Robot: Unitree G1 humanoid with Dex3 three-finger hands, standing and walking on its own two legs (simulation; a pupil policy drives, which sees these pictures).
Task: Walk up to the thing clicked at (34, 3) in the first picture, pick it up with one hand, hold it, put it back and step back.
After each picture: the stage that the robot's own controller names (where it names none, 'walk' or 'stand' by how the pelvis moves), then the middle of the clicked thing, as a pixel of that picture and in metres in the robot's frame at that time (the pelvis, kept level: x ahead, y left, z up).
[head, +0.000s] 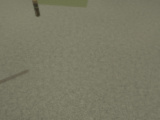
stand; (36, 8) +2.15 +0.67 -0.65
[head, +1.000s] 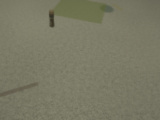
walk; (51, 18) +2.06 +0.34 -0.62
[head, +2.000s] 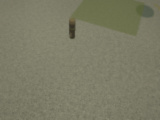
walk; (72, 28) +1.44 +0.12 -0.64
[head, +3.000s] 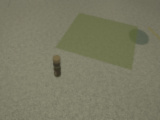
walk; (57, 66) +0.98 +0.19 -0.65
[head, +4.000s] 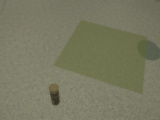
walk; (54, 95) +0.64 +0.18 -0.65
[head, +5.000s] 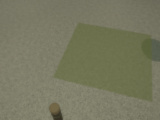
stand; (56, 114) +0.47 +0.19 -0.63
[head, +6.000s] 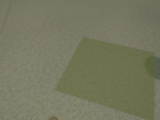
stand; out of the picture +0.43 +0.20 -0.65
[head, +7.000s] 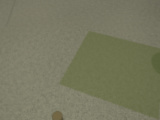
stand; out of the picture +0.44 +0.17 -0.65
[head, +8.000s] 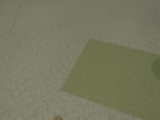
stand; out of the picture +0.45 +0.18 -0.66
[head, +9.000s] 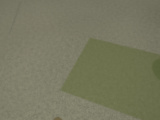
stand; out of the picture +0.43 +0.18 -0.66
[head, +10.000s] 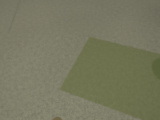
stand; out of the picture +0.43 +0.18 -0.66
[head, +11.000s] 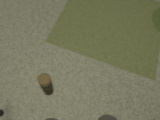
go down; (46, 85) +0.47 +0.17 -0.49
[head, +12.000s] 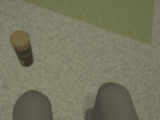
go down; (23, 51) +0.52 +0.20 -0.26
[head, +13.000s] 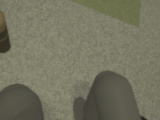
close in; out of the picture +0.52 +0.22 -0.21
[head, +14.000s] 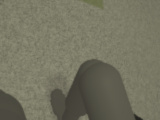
close; out of the picture +0.51 +0.26 -0.17
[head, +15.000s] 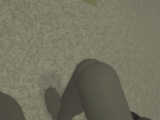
lift; out of the picture +0.49 +0.26 -0.17
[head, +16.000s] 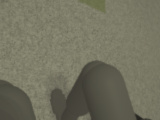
lift; out of the picture +0.43 +0.23 -0.17
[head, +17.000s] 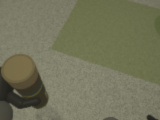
lift; (31, 87) +0.32 +0.16 +0.03
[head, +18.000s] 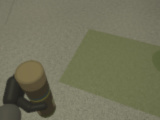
hold; (39, 93) +0.31 +0.15 +0.05
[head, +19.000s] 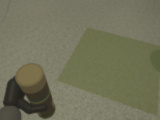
hold; (39, 95) +0.31 +0.15 +0.03
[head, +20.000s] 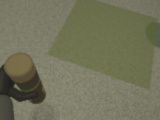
crouch; (29, 83) +0.35 +0.17 -0.02
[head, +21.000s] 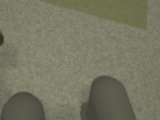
lower; out of the picture +0.52 +0.22 -0.02
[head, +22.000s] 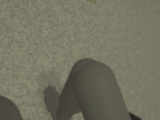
lower; out of the picture +0.48 +0.26 -0.17
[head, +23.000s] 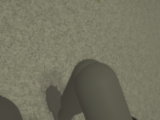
lower; out of the picture +0.48 +0.27 -0.18
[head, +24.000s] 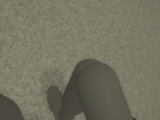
lower; out of the picture +0.48 +0.26 -0.18
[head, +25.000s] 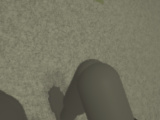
lower; out of the picture +0.47 +0.26 -0.18
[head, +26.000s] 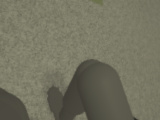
draw back; out of the picture +0.47 +0.24 -0.18
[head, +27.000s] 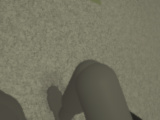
rise; out of the picture +0.47 +0.24 -0.19
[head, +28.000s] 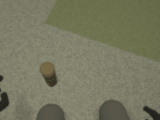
stand; (49, 75) +0.47 +0.16 -0.40
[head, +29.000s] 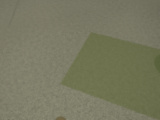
stand; out of the picture +0.41 +0.14 -0.60
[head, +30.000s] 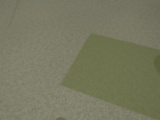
stand; out of the picture +0.41 +0.14 -0.60
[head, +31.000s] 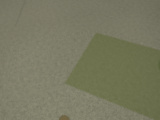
stand; out of the picture +0.42 +0.13 -0.64
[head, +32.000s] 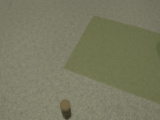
walk; (66, 110) +0.45 +0.11 -0.64
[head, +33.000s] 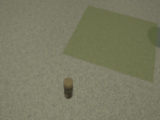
walk; (68, 89) +0.59 +0.10 -0.63
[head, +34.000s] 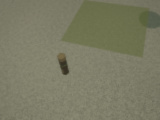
walk; (63, 64) +0.90 +0.25 -0.63
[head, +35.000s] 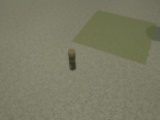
stand; (72, 60) +1.09 +0.13 -0.64
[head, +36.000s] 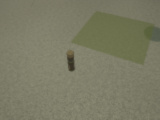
stand; (70, 61) +1.09 +0.13 -0.66
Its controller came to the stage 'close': yes
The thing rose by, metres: 0.68
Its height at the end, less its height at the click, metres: +0.00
